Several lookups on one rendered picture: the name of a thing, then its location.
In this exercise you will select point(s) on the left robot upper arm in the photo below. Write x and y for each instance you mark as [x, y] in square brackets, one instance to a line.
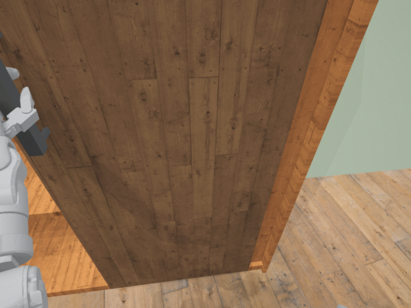
[22, 287]

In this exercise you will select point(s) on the handle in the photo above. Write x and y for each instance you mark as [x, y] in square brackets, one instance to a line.
[32, 140]

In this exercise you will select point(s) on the left robot hand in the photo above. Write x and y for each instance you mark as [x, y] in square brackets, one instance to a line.
[20, 119]

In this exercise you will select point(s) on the robot left forearm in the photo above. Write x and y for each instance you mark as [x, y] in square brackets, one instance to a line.
[16, 246]

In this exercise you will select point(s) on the wardrobe door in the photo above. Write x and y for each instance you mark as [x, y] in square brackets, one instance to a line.
[330, 32]
[168, 122]

